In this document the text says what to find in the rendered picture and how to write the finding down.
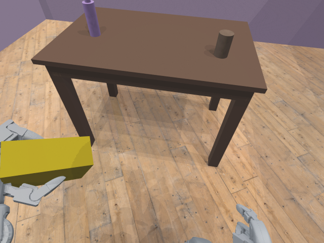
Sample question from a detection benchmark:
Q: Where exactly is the robot left forearm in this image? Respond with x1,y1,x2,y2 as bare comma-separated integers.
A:
0,204,14,243

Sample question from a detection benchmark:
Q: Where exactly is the table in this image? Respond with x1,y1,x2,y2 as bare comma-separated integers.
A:
31,7,267,167

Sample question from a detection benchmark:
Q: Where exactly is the right robot hand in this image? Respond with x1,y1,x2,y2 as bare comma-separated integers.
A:
233,204,272,243

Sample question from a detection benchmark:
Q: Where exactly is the left robot hand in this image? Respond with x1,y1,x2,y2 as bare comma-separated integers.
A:
0,119,66,207

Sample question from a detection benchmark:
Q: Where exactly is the sponge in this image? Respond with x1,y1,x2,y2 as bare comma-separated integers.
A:
0,136,94,188

